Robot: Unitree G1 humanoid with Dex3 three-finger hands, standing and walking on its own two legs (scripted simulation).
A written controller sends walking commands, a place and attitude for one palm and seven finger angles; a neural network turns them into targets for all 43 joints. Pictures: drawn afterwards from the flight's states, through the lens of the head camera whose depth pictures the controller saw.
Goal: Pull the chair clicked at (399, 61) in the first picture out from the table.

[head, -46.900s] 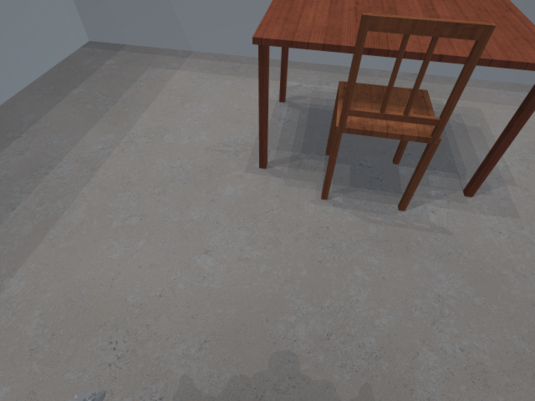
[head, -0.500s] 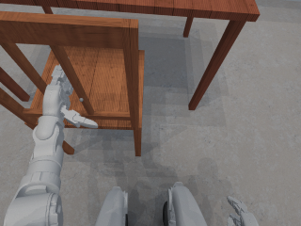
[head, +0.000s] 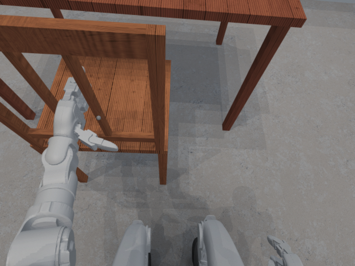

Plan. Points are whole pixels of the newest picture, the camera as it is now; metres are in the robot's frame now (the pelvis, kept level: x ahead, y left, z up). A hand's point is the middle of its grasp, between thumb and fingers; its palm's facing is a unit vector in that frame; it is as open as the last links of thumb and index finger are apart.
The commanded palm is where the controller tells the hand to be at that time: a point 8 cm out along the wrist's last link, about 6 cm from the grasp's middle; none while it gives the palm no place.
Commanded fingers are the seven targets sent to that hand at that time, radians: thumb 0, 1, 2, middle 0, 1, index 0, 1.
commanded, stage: hook a spindle and tug to test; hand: left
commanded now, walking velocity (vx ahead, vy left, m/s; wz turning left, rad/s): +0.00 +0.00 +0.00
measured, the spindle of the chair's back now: (51, 101) +0.46 +0.28 +0.04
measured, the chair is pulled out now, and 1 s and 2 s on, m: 0.16 0.16 0.20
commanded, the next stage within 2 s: step backward, pulling the chair out in 1.50 s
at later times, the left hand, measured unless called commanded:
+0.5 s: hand (102, 120) +0.42 +0.17 +0.03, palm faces -0.03 -1.00 -0.04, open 13.2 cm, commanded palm +0.40 +0.22 +0.04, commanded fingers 0.00 0.12 0.56 -0.50 -1.45 -0.50 -1.45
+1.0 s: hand (103, 119) +0.42 +0.16 +0.03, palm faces +0.00 -1.00 -0.03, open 5.2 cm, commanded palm +0.39 +0.20 +0.04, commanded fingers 0.00 0.90 0.90 -0.50 -1.45 -0.50 -1.45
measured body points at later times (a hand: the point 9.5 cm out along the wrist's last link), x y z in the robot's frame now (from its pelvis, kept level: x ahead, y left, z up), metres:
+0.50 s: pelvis +0.00 -0.01 +0.00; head +0.12 +0.00 +0.43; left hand +0.42 +0.22 +0.04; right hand +0.12 -0.27 -0.12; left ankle +0.02 +0.12 -0.61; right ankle +0.06 -0.13 -0.61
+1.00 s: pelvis +0.01 +0.00 +0.01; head +0.13 +0.00 +0.44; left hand +0.42 +0.22 +0.04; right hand +0.12 -0.26 -0.11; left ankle +0.02 +0.12 -0.61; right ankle +0.06 -0.13 -0.61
